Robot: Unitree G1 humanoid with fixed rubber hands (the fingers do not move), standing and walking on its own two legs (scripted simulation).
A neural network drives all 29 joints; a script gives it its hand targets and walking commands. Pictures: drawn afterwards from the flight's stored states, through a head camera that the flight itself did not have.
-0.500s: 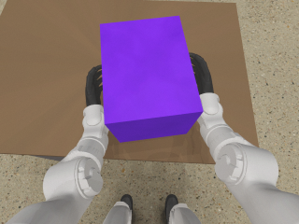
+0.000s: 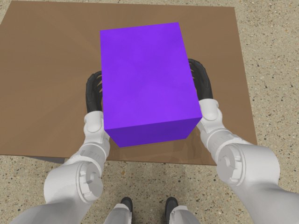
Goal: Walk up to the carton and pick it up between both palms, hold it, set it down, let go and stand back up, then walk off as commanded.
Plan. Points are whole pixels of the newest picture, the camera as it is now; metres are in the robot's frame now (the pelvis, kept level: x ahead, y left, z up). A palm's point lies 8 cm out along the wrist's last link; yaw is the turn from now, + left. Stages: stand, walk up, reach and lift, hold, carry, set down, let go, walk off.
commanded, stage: reach and lift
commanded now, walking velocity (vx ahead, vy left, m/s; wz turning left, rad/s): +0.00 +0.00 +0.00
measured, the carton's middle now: (146, 89) +0.45 +0.05 -0.01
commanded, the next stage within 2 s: none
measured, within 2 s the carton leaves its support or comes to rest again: leaves its support in 0.82 s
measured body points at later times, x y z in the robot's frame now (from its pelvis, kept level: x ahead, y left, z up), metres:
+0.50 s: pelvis +0.00 +0.00 +0.00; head +0.13 +0.00 +0.43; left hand +0.40 +0.19 -0.02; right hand +0.45 -0.10 +0.01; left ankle -0.01 +0.15 -0.71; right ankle +0.01 -0.10 -0.71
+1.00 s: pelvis -0.03 +0.01 +0.00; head +0.05 -0.01 +0.44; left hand +0.36 +0.18 +0.00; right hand +0.41 -0.11 +0.02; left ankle -0.01 +0.15 -0.71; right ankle +0.01 -0.10 -0.71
